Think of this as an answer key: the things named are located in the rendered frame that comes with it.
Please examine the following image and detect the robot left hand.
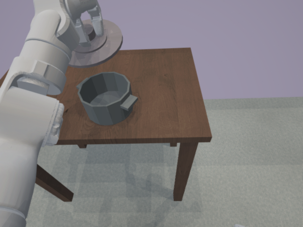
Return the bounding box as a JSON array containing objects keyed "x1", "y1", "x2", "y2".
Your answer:
[{"x1": 75, "y1": 0, "x2": 104, "y2": 47}]

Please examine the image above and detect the left robot upper arm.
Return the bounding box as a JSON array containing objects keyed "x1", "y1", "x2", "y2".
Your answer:
[{"x1": 0, "y1": 86, "x2": 64, "y2": 227}]

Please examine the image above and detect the lid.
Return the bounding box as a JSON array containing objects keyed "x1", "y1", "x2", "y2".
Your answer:
[{"x1": 68, "y1": 19, "x2": 123, "y2": 68}]

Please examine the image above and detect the table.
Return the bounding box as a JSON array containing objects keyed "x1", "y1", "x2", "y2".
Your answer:
[{"x1": 0, "y1": 48, "x2": 212, "y2": 202}]

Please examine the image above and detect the knob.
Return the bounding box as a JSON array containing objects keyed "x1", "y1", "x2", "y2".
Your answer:
[{"x1": 83, "y1": 24, "x2": 96, "y2": 41}]

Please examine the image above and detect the left robot forearm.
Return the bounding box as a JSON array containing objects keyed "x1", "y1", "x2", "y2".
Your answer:
[{"x1": 0, "y1": 0, "x2": 82, "y2": 104}]

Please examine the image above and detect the pot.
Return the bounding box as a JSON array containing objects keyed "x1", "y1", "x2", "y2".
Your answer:
[{"x1": 76, "y1": 72, "x2": 138, "y2": 125}]

